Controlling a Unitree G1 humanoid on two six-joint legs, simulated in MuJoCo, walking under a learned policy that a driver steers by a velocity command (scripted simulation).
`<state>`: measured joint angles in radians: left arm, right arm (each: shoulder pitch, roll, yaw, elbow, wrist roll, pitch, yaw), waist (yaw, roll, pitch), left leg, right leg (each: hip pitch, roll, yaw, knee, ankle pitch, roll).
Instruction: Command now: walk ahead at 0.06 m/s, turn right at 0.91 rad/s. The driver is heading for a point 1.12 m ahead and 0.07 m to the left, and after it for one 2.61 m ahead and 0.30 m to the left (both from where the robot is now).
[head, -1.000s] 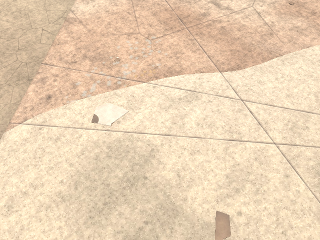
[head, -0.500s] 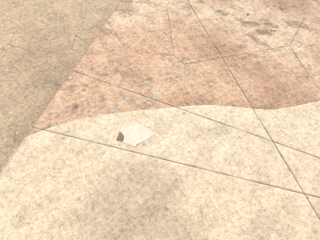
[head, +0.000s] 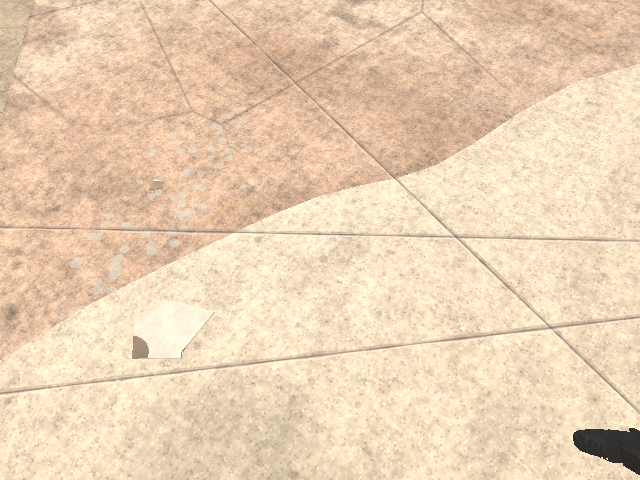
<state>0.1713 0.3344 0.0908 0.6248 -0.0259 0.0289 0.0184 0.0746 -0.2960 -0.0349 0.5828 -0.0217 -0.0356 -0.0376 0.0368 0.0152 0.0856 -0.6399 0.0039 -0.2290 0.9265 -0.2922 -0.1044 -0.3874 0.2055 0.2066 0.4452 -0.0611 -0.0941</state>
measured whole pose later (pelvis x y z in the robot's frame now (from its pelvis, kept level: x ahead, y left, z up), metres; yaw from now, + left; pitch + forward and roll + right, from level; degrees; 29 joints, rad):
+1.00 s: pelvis +0.09 +0.05 +0.00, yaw -12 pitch -1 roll +0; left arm 0.32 0.23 0.02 0.82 -0.01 -0.03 0.02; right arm 0.27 -0.26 -0.05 0.78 0.03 -0.03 -0.02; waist 0.02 0.00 -0.02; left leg -0.37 0.00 -0.02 0.78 -0.41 0.01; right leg -0.13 0.02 0.07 0.51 -0.38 -0.05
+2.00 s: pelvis +0.54 +0.05 +0.01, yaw -11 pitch +1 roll -1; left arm 0.21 0.30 0.06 0.84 -0.03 -0.04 0.00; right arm 0.24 -0.27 -0.02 0.80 0.00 -0.01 -0.02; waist 0.02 -0.02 -0.03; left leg -0.39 0.06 0.01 0.69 -0.32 0.02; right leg -0.32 0.05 -0.04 0.36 -0.08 -0.07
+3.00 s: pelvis +1.16 -0.07 -0.04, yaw +12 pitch -1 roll -4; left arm 0.34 0.28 0.07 0.90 0.00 -0.06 0.01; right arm 0.10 -0.29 -0.06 0.63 0.05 -0.02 0.06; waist 0.03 0.00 0.06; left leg -0.68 0.07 0.13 0.80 -0.04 0.14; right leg 0.29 -0.02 -0.34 0.37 -0.50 0.07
